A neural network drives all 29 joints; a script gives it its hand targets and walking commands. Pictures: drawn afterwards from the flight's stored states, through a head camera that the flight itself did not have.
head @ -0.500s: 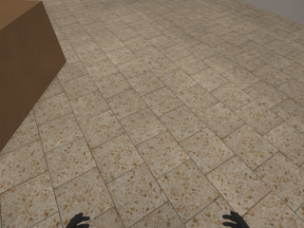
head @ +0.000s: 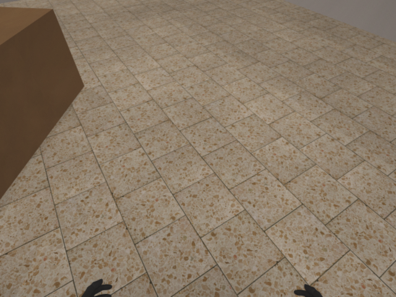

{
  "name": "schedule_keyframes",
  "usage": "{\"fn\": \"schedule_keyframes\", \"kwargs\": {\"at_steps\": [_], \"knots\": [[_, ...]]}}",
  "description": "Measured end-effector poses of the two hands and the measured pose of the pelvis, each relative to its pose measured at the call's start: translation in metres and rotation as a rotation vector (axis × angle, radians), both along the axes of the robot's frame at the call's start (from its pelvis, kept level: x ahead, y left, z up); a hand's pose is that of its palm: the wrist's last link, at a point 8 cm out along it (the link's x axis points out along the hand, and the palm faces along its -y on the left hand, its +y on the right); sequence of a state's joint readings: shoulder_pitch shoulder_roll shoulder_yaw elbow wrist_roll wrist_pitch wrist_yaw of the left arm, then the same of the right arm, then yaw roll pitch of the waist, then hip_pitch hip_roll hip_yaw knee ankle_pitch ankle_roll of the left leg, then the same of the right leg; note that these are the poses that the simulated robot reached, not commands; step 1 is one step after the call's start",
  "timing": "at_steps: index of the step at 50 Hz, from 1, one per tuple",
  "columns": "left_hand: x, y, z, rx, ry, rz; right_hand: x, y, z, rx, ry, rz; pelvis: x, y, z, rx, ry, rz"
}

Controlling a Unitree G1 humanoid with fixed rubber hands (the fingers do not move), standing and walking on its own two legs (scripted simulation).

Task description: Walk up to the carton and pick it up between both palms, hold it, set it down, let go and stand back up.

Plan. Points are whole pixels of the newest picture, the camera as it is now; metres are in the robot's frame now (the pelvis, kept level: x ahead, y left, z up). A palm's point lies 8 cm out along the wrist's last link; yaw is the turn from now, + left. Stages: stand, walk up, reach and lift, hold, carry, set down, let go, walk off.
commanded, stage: stand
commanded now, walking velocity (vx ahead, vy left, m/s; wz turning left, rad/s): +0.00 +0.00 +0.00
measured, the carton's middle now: out of the picture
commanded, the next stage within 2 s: walk up in 0.12 s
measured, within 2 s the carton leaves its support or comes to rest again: neither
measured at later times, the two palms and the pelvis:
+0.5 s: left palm out of the picture +0.06 +0.29 -0.10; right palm out of the picture +0.11 -0.23 -0.10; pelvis +0.00 +0.02 +0.00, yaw +10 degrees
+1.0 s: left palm out of the picture +0.14 +0.45 -0.11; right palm (233, 259) +0.24 -0.07 -0.10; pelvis +0.12 +0.17 +0.00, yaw +27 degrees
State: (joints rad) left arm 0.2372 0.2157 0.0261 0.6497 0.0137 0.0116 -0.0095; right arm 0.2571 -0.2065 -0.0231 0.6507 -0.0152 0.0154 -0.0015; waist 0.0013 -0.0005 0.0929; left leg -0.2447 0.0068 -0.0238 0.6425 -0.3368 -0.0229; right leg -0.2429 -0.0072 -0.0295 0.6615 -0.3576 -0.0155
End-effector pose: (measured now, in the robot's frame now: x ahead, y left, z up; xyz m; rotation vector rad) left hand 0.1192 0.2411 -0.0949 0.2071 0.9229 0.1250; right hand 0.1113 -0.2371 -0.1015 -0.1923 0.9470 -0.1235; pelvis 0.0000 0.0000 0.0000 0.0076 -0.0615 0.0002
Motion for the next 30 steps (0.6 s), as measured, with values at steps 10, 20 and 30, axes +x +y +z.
{"fn": "schedule_keyframes", "kwargs": {"at_steps": [10,20,30], "knots": [[-0.014,0.003,-0.003,-0.010,0.016,0.023,-0.011,0.000,-0.001,-0.004,0.018,-0.003,-0.006,0.001,0.001,-0.003,0.003,0.007],[-0.024,0.012,-0.002,0.012,-0.010,0.023,-0.015,0.003,0.001,-0.002,0.033,0.046,-0.009,0.004,0.000,-0.018,0.002,0.070],[-0.103,0.098,-0.021,0.088,0.053,0.291,0.043,0.023,0.015,-0.100,0.129,0.268,0.017,0.045,-0.004,-0.041,-0.035,0.263]]}}
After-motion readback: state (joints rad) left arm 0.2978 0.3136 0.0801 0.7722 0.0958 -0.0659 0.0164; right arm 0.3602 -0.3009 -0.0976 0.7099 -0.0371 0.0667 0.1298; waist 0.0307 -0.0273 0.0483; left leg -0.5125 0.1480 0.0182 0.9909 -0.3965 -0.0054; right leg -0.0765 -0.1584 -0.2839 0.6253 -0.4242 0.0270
